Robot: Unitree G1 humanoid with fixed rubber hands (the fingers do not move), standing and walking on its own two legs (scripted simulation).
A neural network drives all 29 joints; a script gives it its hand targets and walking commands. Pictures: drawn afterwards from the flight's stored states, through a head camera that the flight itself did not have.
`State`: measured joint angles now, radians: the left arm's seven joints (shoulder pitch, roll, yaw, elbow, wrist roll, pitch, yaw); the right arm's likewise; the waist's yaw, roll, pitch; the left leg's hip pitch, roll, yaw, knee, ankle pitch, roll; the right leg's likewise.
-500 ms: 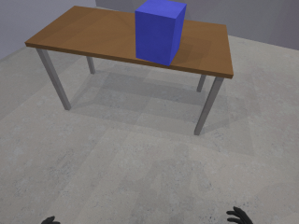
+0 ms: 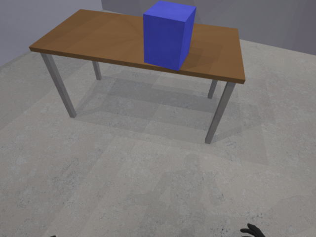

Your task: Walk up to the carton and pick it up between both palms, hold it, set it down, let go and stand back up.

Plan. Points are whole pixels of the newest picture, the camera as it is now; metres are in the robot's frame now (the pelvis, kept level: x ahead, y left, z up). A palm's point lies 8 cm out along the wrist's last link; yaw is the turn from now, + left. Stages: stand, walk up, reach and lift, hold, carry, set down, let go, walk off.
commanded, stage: stand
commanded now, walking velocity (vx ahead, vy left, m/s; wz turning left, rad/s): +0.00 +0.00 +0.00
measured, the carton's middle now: (169, 35) +1.06 -0.06 +0.01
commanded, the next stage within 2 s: walk up in 1.64 s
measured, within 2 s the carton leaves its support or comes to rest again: neither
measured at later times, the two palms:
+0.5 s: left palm out of the picture +0.07 +0.30 -0.10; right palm out of the picture +0.09 -0.27 -0.10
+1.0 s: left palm out of the picture +0.05 +0.30 -0.10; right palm out of the picture +0.07 -0.28 -0.10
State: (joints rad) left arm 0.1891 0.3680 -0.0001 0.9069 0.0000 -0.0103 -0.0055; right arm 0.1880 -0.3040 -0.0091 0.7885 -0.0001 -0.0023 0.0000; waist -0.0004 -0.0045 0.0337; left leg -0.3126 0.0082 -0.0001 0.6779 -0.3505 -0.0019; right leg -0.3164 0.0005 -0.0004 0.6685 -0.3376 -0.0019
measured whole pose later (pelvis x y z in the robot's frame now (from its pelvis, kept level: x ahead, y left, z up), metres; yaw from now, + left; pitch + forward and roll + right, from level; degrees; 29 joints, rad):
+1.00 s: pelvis -0.02 +0.00 +0.01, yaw +0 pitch +0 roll +0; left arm 0.19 0.36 0.00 1.01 0.00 -0.02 -0.01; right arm 0.18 -0.31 -0.01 0.91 0.00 -0.01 0.00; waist 0.00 0.01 -0.01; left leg -0.29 0.01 0.00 0.52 -0.23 0.00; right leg -0.29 0.00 0.00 0.51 -0.21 0.00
